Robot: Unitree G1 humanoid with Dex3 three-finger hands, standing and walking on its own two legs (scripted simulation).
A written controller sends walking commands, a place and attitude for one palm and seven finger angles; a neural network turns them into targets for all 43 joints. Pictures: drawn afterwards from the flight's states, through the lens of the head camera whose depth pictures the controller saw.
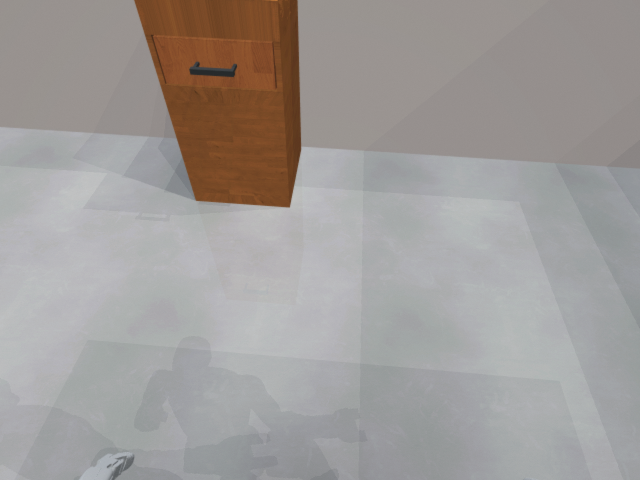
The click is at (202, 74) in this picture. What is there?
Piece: drawer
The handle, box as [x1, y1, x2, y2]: [189, 62, 236, 76]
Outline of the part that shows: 189,69 190,74 233,76 236,64 233,64 230,69 199,67 199,63 196,62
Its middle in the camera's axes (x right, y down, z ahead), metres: -0.36 -0.56 +1.27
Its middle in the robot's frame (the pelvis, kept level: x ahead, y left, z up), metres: +1.31 +0.41 -0.12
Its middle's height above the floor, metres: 0.65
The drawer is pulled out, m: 0.00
